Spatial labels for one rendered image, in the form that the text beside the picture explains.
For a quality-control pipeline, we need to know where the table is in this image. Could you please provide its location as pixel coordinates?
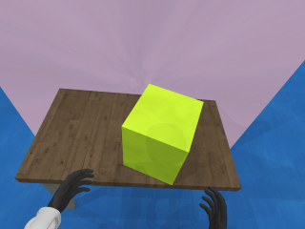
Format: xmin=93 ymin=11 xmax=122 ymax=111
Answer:
xmin=15 ymin=88 xmax=242 ymax=210

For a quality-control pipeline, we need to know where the robot left forearm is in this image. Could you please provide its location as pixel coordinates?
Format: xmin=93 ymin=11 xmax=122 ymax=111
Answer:
xmin=24 ymin=207 xmax=61 ymax=229

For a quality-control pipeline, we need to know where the robot right hand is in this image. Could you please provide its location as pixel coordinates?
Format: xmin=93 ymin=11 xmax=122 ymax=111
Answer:
xmin=199 ymin=186 xmax=228 ymax=229

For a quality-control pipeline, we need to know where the carton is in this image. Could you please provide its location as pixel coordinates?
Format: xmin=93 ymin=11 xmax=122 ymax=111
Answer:
xmin=121 ymin=84 xmax=204 ymax=185

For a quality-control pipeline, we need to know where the robot left hand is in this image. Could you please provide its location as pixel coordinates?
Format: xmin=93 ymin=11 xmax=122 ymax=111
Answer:
xmin=47 ymin=168 xmax=94 ymax=214

